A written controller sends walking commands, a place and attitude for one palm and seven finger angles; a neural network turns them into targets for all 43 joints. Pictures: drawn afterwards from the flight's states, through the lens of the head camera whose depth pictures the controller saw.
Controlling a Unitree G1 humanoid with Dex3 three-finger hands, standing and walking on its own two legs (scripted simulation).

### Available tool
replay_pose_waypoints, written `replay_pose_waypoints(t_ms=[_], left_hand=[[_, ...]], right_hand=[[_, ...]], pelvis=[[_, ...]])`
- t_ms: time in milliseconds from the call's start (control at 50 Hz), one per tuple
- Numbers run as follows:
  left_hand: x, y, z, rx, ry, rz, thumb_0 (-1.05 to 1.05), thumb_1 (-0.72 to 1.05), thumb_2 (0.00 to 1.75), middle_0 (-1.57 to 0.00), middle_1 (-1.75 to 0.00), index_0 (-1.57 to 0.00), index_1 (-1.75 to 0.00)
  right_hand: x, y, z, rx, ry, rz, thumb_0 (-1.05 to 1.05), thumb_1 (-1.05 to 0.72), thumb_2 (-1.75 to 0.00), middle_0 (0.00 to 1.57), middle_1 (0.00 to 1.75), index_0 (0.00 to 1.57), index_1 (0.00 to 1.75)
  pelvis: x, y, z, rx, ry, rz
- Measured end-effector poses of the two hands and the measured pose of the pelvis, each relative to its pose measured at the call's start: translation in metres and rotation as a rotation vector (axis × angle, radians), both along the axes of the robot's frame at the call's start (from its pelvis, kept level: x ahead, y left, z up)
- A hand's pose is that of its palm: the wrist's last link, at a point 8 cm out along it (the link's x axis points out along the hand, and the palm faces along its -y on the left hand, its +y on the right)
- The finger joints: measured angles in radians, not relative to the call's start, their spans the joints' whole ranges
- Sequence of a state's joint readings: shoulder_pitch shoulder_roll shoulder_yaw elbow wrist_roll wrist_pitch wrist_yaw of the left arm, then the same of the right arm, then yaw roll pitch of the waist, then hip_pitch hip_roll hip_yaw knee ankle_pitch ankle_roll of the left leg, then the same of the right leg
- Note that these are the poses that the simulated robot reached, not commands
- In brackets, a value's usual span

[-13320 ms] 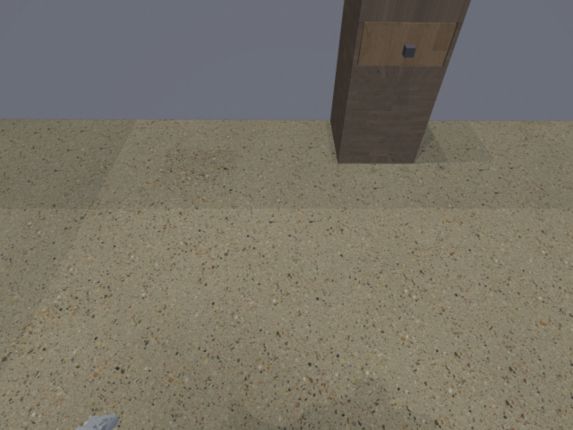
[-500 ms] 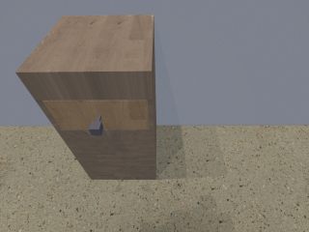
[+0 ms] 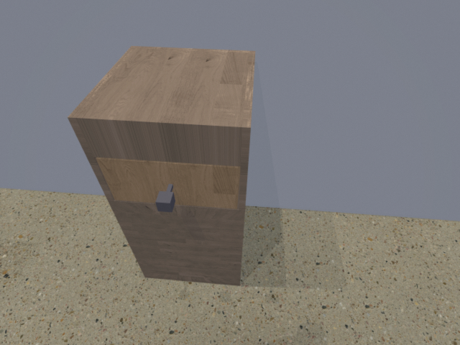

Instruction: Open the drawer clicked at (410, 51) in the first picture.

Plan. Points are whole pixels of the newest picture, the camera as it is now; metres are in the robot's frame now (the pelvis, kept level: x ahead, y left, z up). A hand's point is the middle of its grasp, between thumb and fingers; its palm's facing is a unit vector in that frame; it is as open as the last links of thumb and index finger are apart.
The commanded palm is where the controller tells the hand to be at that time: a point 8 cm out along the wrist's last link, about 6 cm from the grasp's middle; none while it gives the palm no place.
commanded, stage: look again from close up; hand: left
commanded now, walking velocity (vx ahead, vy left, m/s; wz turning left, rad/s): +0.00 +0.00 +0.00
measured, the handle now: (167, 196) +0.52 +0.22 -0.12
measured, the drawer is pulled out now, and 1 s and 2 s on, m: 0.00 0.00 0.00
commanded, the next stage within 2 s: raise the hand with hooked fingers in 0.42 s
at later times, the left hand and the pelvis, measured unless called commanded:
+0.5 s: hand out of the picture -0.05 +0.16 -0.18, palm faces +0.04 -0.99 -0.13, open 7.3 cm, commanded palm none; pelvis -0.02 +0.02 +0.00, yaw +0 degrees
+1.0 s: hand (138, 343) +0.15 +0.18 -0.08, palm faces -0.12 -0.36 -0.93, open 8.8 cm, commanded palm +0.14 +0.22 -0.01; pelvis -0.02 +0.00 -0.03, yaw -2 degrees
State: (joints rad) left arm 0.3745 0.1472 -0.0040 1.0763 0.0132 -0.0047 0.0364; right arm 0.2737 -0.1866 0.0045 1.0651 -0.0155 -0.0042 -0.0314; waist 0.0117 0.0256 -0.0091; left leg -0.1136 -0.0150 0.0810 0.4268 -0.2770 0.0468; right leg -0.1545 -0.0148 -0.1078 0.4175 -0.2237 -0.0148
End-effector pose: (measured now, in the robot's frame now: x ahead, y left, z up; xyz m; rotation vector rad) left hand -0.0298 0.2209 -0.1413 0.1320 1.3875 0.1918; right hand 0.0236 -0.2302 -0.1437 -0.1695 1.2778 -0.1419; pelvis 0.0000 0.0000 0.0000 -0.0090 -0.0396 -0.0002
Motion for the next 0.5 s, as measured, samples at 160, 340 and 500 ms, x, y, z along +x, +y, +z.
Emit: replay_pose_waypoints(t_ms=[160,340,500], left_hand=[[-0.025,-0.010,-0.004,-0.044,0.057,0.001,0.00,0.91,0.90,-0.19,-0.30,-0.20,-0.30],[-0.029,-0.016,-0.007,-0.075,0.054,-0.009,0.00,0.91,0.90,-0.19,-0.30,-0.20,-0.30],[-0.029,-0.011,-0.009,-0.081,0.045,-0.010,0.00,0.91,0.90,-0.19,-0.30,-0.20,-0.30]], right_hand=[[-0.059,0.016,-0.001,0.022,0.144,-0.036,0.00,-0.92,-0.90,0.20,0.30,0.20,0.30],[-0.097,0.043,-0.003,0.060,0.212,-0.075,0.00,-0.91,-0.90,0.20,0.30,0.20,0.30],[-0.102,0.060,-0.004,0.078,0.203,-0.088,0.00,-0.91,-0.90,0.20,0.30,0.20,0.30]], pelvis=[[-0.008,0.006,0.002,0.000,-0.001,-0.001],[-0.016,0.014,0.002,0.001,0.004,-0.005],[-0.019,0.022,0.001,0.001,0.012,-0.008]])
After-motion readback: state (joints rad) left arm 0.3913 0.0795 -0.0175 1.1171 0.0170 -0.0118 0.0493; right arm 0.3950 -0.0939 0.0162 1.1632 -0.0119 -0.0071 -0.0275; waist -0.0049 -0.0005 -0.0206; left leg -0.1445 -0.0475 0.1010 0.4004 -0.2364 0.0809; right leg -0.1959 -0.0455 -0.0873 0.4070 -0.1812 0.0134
